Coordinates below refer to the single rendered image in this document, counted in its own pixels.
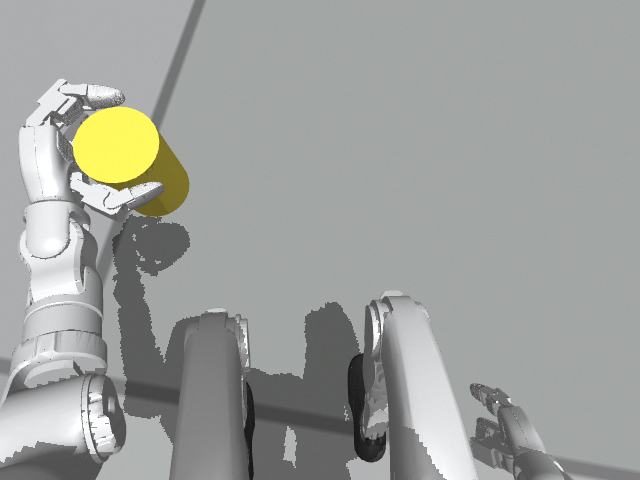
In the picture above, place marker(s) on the left robot arm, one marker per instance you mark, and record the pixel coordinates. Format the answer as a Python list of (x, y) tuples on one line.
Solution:
[(60, 417)]

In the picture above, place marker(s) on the right robot hand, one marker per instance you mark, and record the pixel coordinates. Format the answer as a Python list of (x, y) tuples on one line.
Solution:
[(497, 445)]

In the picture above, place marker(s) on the left robot hand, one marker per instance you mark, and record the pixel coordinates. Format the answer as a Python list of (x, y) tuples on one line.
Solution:
[(47, 163)]

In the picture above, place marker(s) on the can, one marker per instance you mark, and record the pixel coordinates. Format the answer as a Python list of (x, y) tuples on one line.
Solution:
[(122, 148)]

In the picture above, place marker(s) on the right robot arm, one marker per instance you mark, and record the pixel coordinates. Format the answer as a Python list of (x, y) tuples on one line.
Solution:
[(535, 465)]

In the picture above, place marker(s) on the right robot foot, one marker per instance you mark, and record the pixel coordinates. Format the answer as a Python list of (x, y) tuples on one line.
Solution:
[(367, 449)]

